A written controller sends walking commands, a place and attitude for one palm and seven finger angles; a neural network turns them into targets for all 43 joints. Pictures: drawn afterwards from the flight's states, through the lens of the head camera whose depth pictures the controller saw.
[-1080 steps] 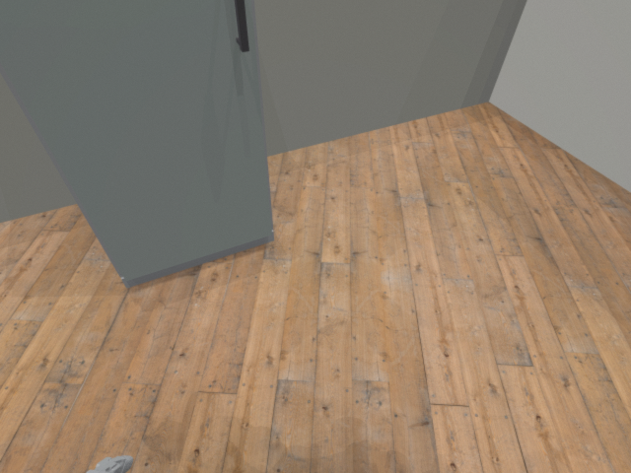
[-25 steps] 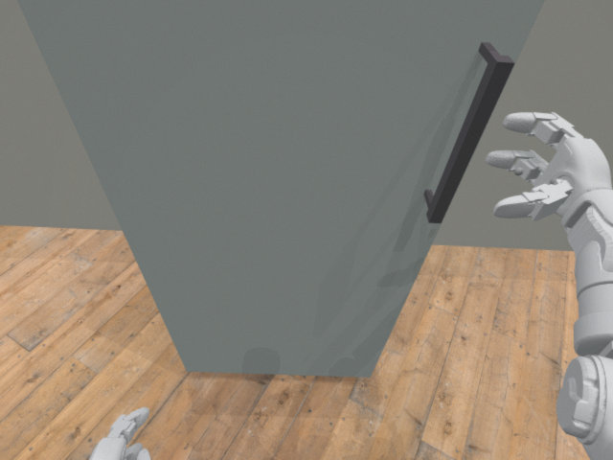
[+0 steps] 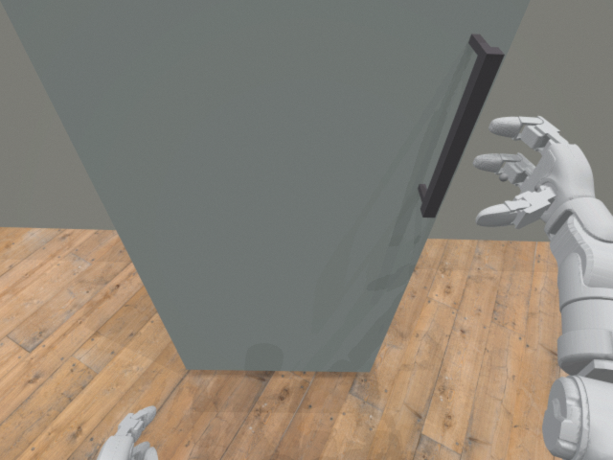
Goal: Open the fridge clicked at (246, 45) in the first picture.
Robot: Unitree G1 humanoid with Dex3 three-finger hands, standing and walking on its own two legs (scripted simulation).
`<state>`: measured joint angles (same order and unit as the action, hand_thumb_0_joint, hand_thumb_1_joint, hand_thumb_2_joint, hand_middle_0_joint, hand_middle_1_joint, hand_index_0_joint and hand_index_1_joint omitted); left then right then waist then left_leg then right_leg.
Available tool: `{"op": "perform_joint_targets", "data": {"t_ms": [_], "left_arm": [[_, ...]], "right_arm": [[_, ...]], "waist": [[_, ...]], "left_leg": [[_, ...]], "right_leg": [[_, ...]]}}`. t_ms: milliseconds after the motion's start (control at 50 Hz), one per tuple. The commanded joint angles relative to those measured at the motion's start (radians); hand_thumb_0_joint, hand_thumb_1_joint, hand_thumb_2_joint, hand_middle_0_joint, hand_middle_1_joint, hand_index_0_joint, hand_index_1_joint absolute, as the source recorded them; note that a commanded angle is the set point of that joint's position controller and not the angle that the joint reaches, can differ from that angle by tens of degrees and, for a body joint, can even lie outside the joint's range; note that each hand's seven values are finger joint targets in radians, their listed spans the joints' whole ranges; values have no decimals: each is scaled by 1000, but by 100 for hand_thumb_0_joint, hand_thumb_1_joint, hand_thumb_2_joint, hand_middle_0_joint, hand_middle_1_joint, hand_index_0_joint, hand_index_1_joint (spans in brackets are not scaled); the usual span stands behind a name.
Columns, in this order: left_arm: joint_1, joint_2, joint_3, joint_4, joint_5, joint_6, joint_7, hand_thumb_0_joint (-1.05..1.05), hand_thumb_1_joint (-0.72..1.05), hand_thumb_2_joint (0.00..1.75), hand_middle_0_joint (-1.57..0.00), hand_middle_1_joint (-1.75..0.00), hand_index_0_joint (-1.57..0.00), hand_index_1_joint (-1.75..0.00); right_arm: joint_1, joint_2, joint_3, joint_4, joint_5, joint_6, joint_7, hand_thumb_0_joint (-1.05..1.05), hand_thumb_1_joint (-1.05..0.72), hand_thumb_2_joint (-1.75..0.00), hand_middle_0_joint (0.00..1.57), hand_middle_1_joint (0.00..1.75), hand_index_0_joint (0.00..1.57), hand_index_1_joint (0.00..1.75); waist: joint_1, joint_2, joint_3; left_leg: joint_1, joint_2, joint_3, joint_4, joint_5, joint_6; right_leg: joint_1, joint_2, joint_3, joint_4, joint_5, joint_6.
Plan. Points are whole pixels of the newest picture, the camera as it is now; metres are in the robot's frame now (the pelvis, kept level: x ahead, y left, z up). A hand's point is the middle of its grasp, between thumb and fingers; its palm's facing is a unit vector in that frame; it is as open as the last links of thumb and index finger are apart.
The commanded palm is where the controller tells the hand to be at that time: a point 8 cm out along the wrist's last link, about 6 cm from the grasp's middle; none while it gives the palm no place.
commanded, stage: move the hooked fingers beside the handle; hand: right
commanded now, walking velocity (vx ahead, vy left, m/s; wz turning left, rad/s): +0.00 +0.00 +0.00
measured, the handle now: (449, 137) +0.49 -0.13 +0.20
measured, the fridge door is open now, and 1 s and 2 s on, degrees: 0 0 0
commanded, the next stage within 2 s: none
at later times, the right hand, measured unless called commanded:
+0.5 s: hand (501, 152) +0.43 -0.18 +0.22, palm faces -0.05 +1.00 -0.01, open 14.0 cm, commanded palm +0.41 -0.24 +0.21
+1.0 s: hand (505, 166) +0.43 -0.19 +0.20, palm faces -0.07 +1.00 +0.00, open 14.0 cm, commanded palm +0.41 -0.25 +0.21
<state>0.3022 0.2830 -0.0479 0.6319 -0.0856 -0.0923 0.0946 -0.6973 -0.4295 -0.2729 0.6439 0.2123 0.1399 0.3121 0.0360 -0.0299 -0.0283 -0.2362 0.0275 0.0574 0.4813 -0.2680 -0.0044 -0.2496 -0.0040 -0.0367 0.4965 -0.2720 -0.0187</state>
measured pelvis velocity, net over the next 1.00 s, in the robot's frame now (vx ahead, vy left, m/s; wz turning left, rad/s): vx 0.00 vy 0.00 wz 0.01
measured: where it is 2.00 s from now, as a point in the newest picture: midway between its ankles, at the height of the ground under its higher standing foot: outside the picture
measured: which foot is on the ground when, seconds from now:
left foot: down 0.00-1.00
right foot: down 0.00-1.00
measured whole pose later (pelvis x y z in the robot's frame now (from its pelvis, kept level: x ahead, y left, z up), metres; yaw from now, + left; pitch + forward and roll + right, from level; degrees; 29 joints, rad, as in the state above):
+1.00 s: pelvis +0.00 +0.00 +0.00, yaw +0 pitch +3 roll +0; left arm 0.30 0.29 -0.05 0.63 -0.09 -0.09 0.09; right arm -0.78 -0.48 -0.30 0.79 0.21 0.13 0.34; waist 0.05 -0.04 -0.05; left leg -0.26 0.02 0.05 0.48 -0.26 0.00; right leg -0.27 -0.01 -0.04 0.50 -0.27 -0.01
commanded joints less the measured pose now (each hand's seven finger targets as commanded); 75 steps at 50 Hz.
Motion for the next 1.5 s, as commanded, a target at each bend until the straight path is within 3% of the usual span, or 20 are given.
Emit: {"op": "perform_joint_targets", "data": {"t_ms": [0,60,100,140,180,220,300,360,400,460,580,640,740,840,940,1000,1140,1240,1280,1480], "left_arm": [[-49,127,46,-114,8,-65,13,0,90,90,-20,-30,-20,-30],[-47,126,43,-91,-1,-60,12,0,90,90,-20,-30,-20,-30],[-36,141,47,-86,-5,-44,10,0,90,90,-20,-30,-20,-30],[-26,144,50,-97,-6,-33,7,0,90,90,-20,-30,-20,-30],[-17,147,58,-107,-2,-28,4,0,90,90,-20,-30,-20,-30],[-25,145,60,-130,2,-28,7,0,90,90,-20,-30,-20,-30],[-37,130,54,-139,3,-45,12,0,90,90,-20,-30,-20,-30],[-30,129,51,-111,1,-56,16,0,90,90,-20,-30,-20,-30],[-24,137,49,-97,-3,-49,18,0,90,90,-20,-30,-20,-30],[-20,140,52,-97,-8,-44,11,0,90,90,-20,-30,-20,-30],[-17,150,65,-130,-7,-29,10,0,90,90,-20,-30,-20,-30],[-34,138,60,-143,-4,-39,13,0,90,90,-20,-30,-20,-30],[-34,136,51,-111,-8,-45,18,0,90,90,-20,-30,-20,-30],[-22,147,54,-104,-11,-37,14,0,90,90,-20,-30,-20,-30],[-24,147,58,-128,-4,-32,11,0,90,90,-20,-30,-20,-30],[-34,137,53,-137,-1,-37,11,0,90,90,-20,-30,-20,-30],[-47,130,51,-133,-3,-42,3,0,90,90,-20,-30,-20,-30],[-52,137,56,-145,-6,-26,-2,0,90,90,-20,-30,-20,-30],[-54,136,61,-147,-6,-23,-1,0,90,90,-20,-30,-20,-30],[-59,126,45,-116,1,-40,19,0,90,90,-20,-30,-20,-30]], "right_arm": [[-661,-293,-85,-341,15,-130,-38,0,50,-30,30,120,30,120],[-554,-231,-50,-137,9,-67,-42,0,50,-30,30,120,30,120],[-484,-267,-77,-7,-6,-20,-40,0,50,-30,30,120,30,120],[-474,-238,-42,51,-16,7,-34,0,50,-30,30,120,30,120],[-460,-254,-59,52,-14,-9,-30,0,50,-30,30,120,30,120],[-523,-315,-101,-64,-8,-62,-24,0,50,-30,30,120,30,120],[-656,-315,-90,-272,13,-170,-14,0,50,-30,30,120,30,120],[-650,-319,-102,-205,12,-157,-16,0,50,-30,30,120,30,120],[-577,-353,-135,-104,3,-115,-18,0,50,-30,30,120,30,120],[-498,-284,-73,2,-11,-56,-9,0,50,-30,30,120,30,120],[-501,-307,-83,-84,22,-87,32,0,50,-30,30,120,30,120],[-573,-353,-122,-216,27,-141,35,0,50,-30,30,120,30,120],[-583,-326,-94,-144,18,-123,26,0,50,-30,30,120,30,120],[-537,-282,-51,-26,8,-55,26,0,50,-30,30,120,30,120],[-529,-328,-104,-78,20,-88,28,0,50,-30,30,120,30,120],[-609,-322,-89,-203,18,-136,17,0,50,-30,30,120,30,120],[-492,-299,-102,-191,8,-87,-1,0,50,-30,30,120,30,120],[-397,-245,-72,-158,17,-16,5,0,50,-30,30,120,30,120],[-402,-249,-75,-197,23,-20,1,0,50,-30,30,120,30,120],[-595,-287,-69,-254,6,-78,-27,0,50,-30,30,120,30,120]], "waist": [[24,-84,-381],[16,-40,-248],[4,19,-188],[6,34,-177],[2,76,-213],[0,64,-307],[18,-1,-420],[23,-47,-348],[12,-13,-274],[11,-29,-203],[19,77,-292],[11,8,-379],[29,-60,-280],[31,-11,-233],[11,52,-322],[17,-14,-374],[-7,-67,-321],[-10,16,-267],[-9,49,-279],[24,-58,-298]], "left_leg": [[22,-24,-10,-46,309,39],[-6,-22,-6,-58,260,39],[-1,-18,-8,-64,246,37],[-14,-13,-7,-58,237,36],[7,-11,-9,-54,256,35],[59,-11,-21,-42,298,34],[93,-21,-32,-39,347,29],[50,-24,-30,-55,312,31],[51,-23,-30,-67,299,31],[11,-16,-24,-68,267,32],[72,-14,-30,-56,338,23],[100,-19,-41,-47,372,25],[29,-22,-33,-65,312,30],[-9,-21,-21,-64,277,31],[53,-19,-23,-44,340,30],[57,-24,-25,-41,358,31],[46,-24,-13,-40,369,39],[45,-23,-6,-44,355,36],[52,-24,-6,-47,357,36],[20,-24,-16,-68,282,38]], "right_leg": [[272,-15,81,-34,347,-15],[171,-12,70,-55,262,-15],[100,-11,57,-66,224,-18],[69,-8,55,-65,205,-18],[70,-10,51,-50,220,-23],[104,-8,49,-43,250,-25],[209,-10,50,-31,312,-33],[202,-8,52,-38,277,-31],[140,-6,42,-50,249,-33],[89,-3,38,-57,208,-27],[99,-6,28,-35,249,-36],[166,-1,33,-27,288,-39],[157,0,38,-35,250,-34],[114,-2,46,-39,224,-27],[128,-4,47,-29,280,-30],[192,-7,50,-26,327,-31],[195,-12,55,-36,375,-18],[138,-11,48,-46,332,-21],[150,-15,47,-39,343,-24],[201,-10,59,-43,289,-23]]}}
